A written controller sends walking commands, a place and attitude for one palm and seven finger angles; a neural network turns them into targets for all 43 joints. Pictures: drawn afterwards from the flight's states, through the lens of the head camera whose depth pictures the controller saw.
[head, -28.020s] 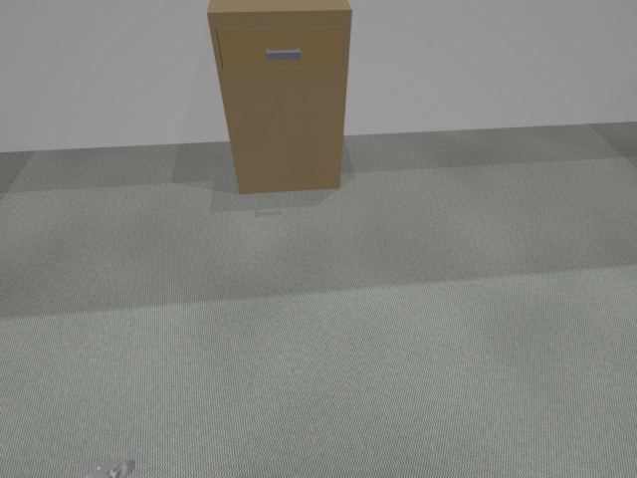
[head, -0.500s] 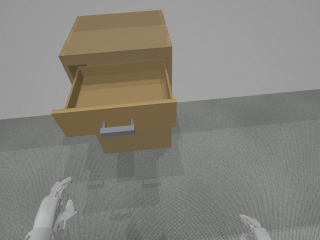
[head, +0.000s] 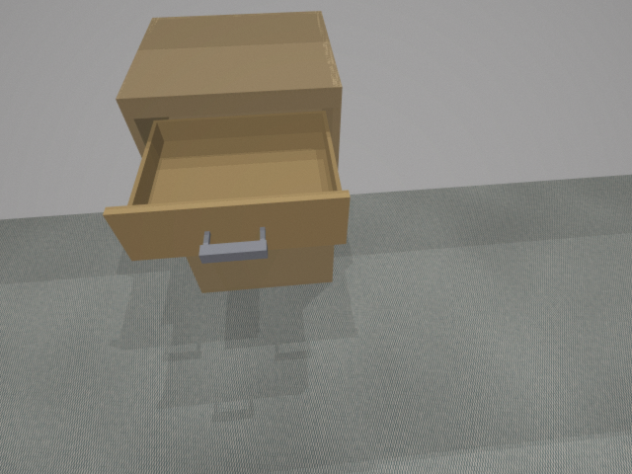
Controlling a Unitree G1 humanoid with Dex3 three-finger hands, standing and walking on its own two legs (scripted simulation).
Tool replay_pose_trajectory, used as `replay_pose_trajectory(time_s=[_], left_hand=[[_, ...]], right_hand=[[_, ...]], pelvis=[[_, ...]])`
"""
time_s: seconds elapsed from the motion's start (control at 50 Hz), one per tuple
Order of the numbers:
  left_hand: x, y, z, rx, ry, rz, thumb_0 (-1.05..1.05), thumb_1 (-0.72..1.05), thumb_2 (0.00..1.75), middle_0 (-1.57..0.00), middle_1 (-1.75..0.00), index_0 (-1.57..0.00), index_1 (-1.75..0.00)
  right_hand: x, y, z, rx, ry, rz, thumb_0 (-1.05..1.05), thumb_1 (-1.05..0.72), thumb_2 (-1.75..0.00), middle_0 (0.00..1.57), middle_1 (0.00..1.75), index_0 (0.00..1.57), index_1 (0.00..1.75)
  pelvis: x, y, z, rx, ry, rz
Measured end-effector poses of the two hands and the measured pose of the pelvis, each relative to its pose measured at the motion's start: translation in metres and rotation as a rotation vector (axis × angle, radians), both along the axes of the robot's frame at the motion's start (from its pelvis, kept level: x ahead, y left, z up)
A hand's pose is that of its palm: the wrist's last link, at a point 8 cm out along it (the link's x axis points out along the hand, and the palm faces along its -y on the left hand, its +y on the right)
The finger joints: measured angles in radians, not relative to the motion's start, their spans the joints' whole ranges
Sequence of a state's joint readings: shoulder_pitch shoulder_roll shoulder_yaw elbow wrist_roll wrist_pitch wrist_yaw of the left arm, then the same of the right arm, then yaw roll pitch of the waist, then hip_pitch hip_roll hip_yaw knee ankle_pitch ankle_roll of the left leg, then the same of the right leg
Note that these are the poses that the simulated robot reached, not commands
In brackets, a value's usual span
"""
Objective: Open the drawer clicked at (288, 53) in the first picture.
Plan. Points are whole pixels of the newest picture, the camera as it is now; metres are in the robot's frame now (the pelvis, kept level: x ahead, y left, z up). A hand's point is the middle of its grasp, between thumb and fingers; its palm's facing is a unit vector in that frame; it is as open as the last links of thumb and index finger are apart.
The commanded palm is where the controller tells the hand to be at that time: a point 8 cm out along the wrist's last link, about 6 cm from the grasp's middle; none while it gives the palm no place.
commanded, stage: let the arm hang, fingers relaxed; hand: left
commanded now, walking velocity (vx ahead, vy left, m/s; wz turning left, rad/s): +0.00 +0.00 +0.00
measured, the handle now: (234, 242) +0.52 +0.19 -0.10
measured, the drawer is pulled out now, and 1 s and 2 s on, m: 0.30 0.30 0.30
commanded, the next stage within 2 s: look to check the result in 0.46 s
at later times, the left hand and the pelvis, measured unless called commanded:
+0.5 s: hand out of the picture +0.00 +0.17 -0.18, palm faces +0.01 -0.99 -0.16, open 7.3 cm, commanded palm none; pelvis +0.01 +0.01 +0.00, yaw -1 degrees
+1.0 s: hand out of the picture +0.01 +0.17 -0.18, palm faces +0.01 -0.98 -0.18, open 7.4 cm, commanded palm none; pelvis +0.02 +0.00 +0.00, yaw -1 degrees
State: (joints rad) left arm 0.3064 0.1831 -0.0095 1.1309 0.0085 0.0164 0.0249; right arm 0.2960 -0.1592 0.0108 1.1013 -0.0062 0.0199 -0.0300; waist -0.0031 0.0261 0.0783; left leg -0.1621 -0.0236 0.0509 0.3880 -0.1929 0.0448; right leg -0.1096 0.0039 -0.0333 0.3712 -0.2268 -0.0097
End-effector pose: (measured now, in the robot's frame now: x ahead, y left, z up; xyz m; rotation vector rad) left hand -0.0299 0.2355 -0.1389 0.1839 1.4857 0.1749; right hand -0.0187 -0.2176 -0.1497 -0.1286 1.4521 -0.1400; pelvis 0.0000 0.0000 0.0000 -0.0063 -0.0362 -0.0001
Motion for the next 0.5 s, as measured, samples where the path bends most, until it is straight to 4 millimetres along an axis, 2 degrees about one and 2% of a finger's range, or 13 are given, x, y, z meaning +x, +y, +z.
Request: replay_pose_trajectory(time_s=[0.12,0.28,0.5], left_hand=[[0.010,-0.006,-0.002,-0.014,-0.029,-0.009,0.01,0.91,0.90,-0.20,-0.30,-0.20,-0.30],[0.025,-0.020,-0.009,-0.058,-0.066,-0.015,0.01,0.91,0.90,-0.20,-0.30,-0.20,-0.30],[0.023,-0.020,-0.011,-0.066,-0.042,-0.004,0.01,0.91,0.90,-0.20,-0.30,-0.20,-0.30]], right_hand=[[0.000,0.016,-0.003,0.031,-0.007,-0.013,0.01,-0.91,-0.90,0.20,0.29,0.20,0.30],[-0.004,0.016,0.000,0.015,-0.008,-0.037,0.01,-0.91,-0.90,0.20,0.29,0.21,0.30],[-0.003,0.015,0.003,-0.005,0.006,-0.043,0.00,-0.91,-0.90,0.20,0.29,0.20,0.30]], pelvis=[[-0.001,0.003,0.000,0.004,-0.002,-0.005],[0.002,0.004,0.000,0.006,0.000,-0.010],[0.006,0.006,0.000,0.006,0.006,-0.009]])
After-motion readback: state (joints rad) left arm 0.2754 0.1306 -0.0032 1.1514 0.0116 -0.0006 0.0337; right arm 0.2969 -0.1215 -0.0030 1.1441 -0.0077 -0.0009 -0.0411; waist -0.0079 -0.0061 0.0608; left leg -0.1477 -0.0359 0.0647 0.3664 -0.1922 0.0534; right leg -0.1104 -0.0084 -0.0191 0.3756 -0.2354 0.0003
